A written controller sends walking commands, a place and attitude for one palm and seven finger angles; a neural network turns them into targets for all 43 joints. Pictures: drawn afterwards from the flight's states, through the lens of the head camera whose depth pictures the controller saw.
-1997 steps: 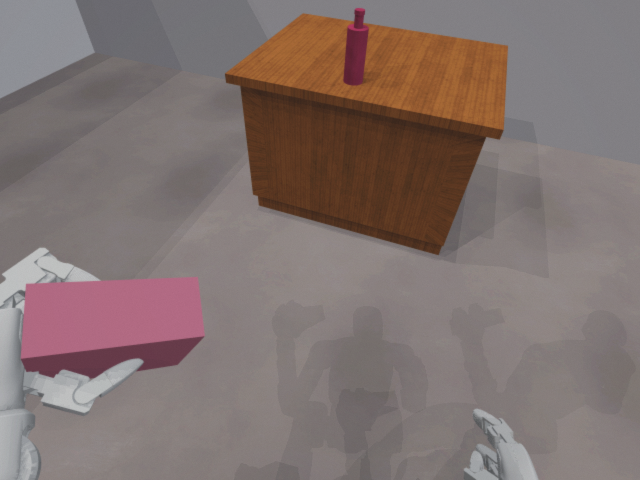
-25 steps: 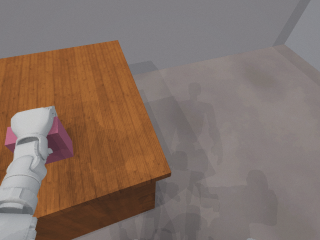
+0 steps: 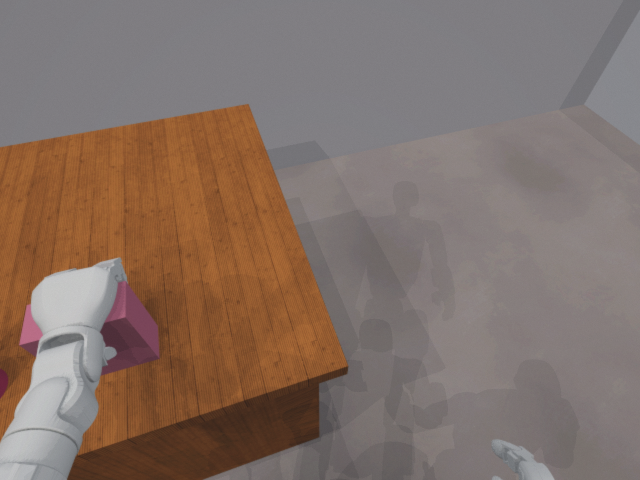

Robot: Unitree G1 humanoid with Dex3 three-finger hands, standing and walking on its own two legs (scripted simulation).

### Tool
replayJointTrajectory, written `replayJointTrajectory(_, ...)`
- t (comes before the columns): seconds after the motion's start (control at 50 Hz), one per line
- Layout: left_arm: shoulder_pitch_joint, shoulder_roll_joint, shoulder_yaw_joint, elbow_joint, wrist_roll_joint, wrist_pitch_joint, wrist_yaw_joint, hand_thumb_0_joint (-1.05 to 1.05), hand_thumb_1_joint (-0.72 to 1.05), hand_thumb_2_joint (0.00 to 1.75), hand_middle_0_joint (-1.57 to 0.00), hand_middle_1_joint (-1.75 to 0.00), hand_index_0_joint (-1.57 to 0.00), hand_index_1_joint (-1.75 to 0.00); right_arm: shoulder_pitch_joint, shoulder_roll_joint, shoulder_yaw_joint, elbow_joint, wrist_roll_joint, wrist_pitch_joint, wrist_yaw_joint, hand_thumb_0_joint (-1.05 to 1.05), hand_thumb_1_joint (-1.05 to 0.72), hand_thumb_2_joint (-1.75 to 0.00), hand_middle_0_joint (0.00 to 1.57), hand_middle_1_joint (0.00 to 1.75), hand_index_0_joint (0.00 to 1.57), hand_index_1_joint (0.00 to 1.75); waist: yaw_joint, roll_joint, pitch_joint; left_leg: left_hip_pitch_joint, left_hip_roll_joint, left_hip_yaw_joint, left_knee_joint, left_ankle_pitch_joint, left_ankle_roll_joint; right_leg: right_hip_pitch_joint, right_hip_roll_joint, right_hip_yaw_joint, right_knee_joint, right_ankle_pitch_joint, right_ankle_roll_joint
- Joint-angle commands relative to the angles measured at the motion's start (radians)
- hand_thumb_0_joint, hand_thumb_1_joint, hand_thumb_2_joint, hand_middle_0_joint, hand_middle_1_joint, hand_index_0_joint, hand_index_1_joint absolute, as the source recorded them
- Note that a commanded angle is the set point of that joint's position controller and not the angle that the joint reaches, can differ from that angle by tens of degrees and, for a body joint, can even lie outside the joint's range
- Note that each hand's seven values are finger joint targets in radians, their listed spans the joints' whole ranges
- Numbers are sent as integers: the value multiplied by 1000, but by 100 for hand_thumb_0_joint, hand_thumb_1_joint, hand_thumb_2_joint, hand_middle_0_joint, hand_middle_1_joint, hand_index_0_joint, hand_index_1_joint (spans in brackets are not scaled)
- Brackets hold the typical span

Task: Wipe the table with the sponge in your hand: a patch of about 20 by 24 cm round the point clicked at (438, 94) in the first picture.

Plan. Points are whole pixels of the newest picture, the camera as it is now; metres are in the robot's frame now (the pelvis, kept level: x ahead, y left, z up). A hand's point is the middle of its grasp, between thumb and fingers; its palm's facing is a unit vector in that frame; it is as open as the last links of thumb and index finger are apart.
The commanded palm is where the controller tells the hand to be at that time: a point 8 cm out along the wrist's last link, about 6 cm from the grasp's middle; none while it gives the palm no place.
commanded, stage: wipe back along the first lane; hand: left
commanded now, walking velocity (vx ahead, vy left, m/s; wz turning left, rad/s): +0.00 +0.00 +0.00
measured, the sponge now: (105, 341) +0.30 +0.34 -0.05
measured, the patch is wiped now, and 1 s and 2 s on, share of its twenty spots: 1.00 1.00 1.00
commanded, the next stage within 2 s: lift the sponge slowly off the table in 0.32 s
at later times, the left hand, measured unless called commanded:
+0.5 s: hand (94, 364) +0.24 +0.30 +0.01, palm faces -0.05 -0.03 -1.00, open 9.8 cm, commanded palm +0.21 +0.29 +0.05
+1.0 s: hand (91, 374) +0.23 +0.30 +0.02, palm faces -0.09 -0.06 -0.99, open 9.7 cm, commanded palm +0.21 +0.30 +0.08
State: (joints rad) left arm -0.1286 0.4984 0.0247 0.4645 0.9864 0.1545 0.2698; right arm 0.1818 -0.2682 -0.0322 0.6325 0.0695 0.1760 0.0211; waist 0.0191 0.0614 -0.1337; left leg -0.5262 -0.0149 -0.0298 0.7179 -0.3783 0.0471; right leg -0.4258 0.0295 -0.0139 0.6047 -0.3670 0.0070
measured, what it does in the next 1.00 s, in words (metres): stands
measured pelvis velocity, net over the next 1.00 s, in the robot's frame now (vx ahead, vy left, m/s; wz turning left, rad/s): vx -0.02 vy -0.02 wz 0.02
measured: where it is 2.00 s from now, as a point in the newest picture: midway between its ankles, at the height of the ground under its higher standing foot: outside the picture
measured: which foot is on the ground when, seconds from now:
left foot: down 0.00-1.00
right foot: down 0.00-1.00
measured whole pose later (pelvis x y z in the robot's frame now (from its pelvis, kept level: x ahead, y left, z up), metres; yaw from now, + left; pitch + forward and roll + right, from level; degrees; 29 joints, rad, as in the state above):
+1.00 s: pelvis -0.02 -0.02 +0.01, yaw +1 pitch +5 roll -2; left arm 0.07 0.46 0.01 0.26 0.97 0.14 0.21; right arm 0.12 -0.26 -0.04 0.67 0.05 0.14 -0.03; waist 0.06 0.07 -0.05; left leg -0.39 -0.02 -0.04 0.64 -0.33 0.03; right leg -0.30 0.03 -0.02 0.56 -0.34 -0.01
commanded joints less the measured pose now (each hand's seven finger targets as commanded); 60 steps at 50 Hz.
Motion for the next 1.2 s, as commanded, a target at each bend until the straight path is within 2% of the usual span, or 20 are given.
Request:
replayJointTrajectory(0.0, 84, 99, 16, -76, -26, 20, -40, 0, 10, 130, -120, -160, -120, -160, -66, -141, -49, -129, 3, -52, 2, 0, -90, -90, 20, 30, 20, 30, 12, -62, -166, 181, 6, -30, -68, 503, -8, 86, 36, -38, -26, 453, -69)
replayJointTrajectory(0.04, 70, 55, -14, -127, -32, 28, -42, 0, 10, 130, -120, -160, -120, -160, -92, -133, -49, -138, 3, -55, 0, 0, -90, -90, 20, 30, 20, 30, 12, -47, -162, 194, 10, -31, -75, 516, -7, 85, 34, -36, -28, 450, -70)
replayJointTrajectory(0.06, 87, 80, 3, -120, -27, 31, -35, 0, 10, 130, -120, -160, -120, -160, -80, -138, -51, -128, 0, -56, 0, 0, -90, -90, 20, 30, 20, 30, 11, -62, -158, 202, 10, -35, -72, 508, -8, 82, 35, -39, -26, 443, -69)
replayJointTrajectory(0.08, 116, 56, -13, -134, -32, 35, -34, 0, 10, 130, -120, -160, -120, -160, -87, -134, -50, -135, -1, -58, 0, 0, -90, -90, 20, 30, 20, 30, 13, -69, -155, 195, 6, -27, -72, 495, -7, 91, 34, -38, -31, 452, -67)
replayJointTrajectory(0.16, 146, 82, 18, -150, -35, 40, -28, 0, 10, 130, -120, -160, -120, -160, -104, -135, -44, -130, -1, -62, -7, 0, -90, -90, 20, 30, 20, 30, 20, -86, -139, 184, 3, -28, -88, 453, -8, 108, 32, -36, -31, 441, -69)
replayJointTrajectory(0.28, 191, 13, -37, -204, -24, 46, -21, 0, 10, 130, -120, -160, -120, -160, -129, -120, -44, -144, -4, -70, -5, 0, -90, -90, 20, 30, 20, 30, 25, -59, -109, 195, 3, -31, -98, 414, -10, 84, 34, -41, -38, 375, -73)
replayJointTrajectory(0.42, 119, 62, -11, -218, -15, 58, -22, 0, 10, 130, -120, -160, -120, -160, -150, -124, -37, -137, -7, -67, -23, 0, -90, -90, 20, 30, 20, 30, 23, -84, -73, 168, -11, -18, -119, 298, -1, 96, 31, -27, -63, 324, -74)
replayJointTrajectory(0.48, 75, 98, 11, -240, -9, 55, -23, 0, 10, 130, -120, -160, -120, -160, -154, -122, -36, -136, -9, -67, -32, 0, -90, -90, 20, 30, 20, 30, 28, -52, -89, 185, -14, -18, -129, 286, 2, 110, 29, -22, -67, 299, -76)
replayJointTrajectory(0.54, 57, 129, 39, -256, -8, 43, -32, 0, 10, 130, -120, -160, -120, -160, -167, -120, -33, -135, -10, -68, -42, 0, -90, -90, 20, 30, 20, 30, 38, -39, -109, 190, -16, -19, -138, 294, 3, 137, 28, -13, -75, 305, -77)
replayJointTrajectory(0.6, 12, 133, 25, -263, 2, 31, -36, 0, 10, 130, -120, -160, -120, -160, -157, -122, -34, -124, -13, -71, -44, 0, -90, -90, 20, 30, 20, 30, 27, -18, -100, 205, -19, -17, -135, 285, 6, 123, 29, -14, -81, 298, -77)
replayJointTrajectory(0.64, 16, 162, 59, -284, -3, 18, -38, 0, 10, 130, -120, -160, -120, -160, -166, -121, -35, -129, -13, -74, -46, 0, -90, -90, 20, 30, 20, 30, 39, 3, -114, 212, -18, -20, -142, 306, 6, 146, 30, -6, -84, 311, -82)
replayJointTrajectory(0.72, 41, 147, 47, -313, -8, 1, -37, 0, 10, 130, -120, -160, -120, -160, -163, -120, -41, -126, -17, -80, -45, 0, -90, -90, 20, 30, 20, 30, 34, -12, -124, 229, -19, -13, -136, 329, 8, 157, 28, -8, -88, 358, -77)
replayJointTrajectory(0.76, 33, 185, 87, -333, -11, -7, -33, 0, 10, 130, -120, -160, -120, -160, -161, -123, -44, -122, -19, -81, -48, 0, -90, -90, 20, 30, 20, 30, 42, -18, -141, 236, -19, -15, -142, 339, 9, 178, 28, -3, -87, 367, -77)
replayJointTrajectory(0.84, 45, 183, 100, -396, -23, -20, -23, 0, 10, 130, -120, -160, -120, -160, -178, -118, -46, -129, -19, -89, -52, 0, -90, -90, 20, 30, 20, 30, 47, 7, -151, 254, -16, -13, -150, 364, 8, 193, 27, 1, -92, 392, -77)
replayJointTrajectory(0.92, -15, 201, 99, -387, -5, -15, -14, 0, 10, 130, -120, -160, -120, -160, -173, -121, -48, -111, -21, -91, -56, 0, -90, -90, 20, 30, 20, 30, 35, -5, -113, 253, -20, -8, -148, 348, 10, 173, 26, -4, -95, 382, -75)
replayJointTrajectory(0.96, -30, 223, 114, -430, -3, -21, -11, 0, 10, 130, -120, -160, -120, -160, -182, -118, -48, -112, -22, -93, -59, 0, -90, -90, 20, 30, 20, 30, 44, 32, -152, 286, -19, -16, -157, 363, 10, 190, 27, -2, -95, 366, -76)
replayJointTrajectory(0.98, -16, 231, 124, -419, -4, -17, -9, 0, 10, 130, -120, -160, -120, -160, -180, -118, -49, -112, -21, -94, -61, 0, -90, -90, 20, 30, 20, 30, 45, 18, -146, 282, -19, -16, -155, 367, 10, 192, 27, -5, -95, 370, -77)
replayJointTrajectory(1.0, -44, 205, 93, -425, -1, -14, -14, 0, 10, 130, -120, -160, -120, -160, -187, -117, -46, -111, -20, -93, -61, 0, -90, -90, 20, 30, 20, 30, 37, 28, -142, 287, -22, -13, -156, 362, 9, 183, 26, -4, -102, 370, -75)
replayJointTrajectory(1.04, -68, 221, 108, -450, -10, -17, -19, 0, 10, 130, -120, -160, -120, -160, -197, -116, -45, -112, -18, -96, -64, 0, -90, -90, 20, 30, 20, 30, 40, 44, -149, 296, -17, -17, -168, 370, 7, 193, 29, -1, -103, 359, -78)
replayJointTrajectory(1.18, -36, 193, 75, -450, -18, 14, -49, 0, 10, 130, -120, -160, -120, -160, -205, -115, -39, -115, -18, -89, -59, 0, -90, -90, 20, 30, 20, 30, 41, 15, -120, 312, -16, -21, -186, 382, 6, 206, 27, -14, -120, 366, -76)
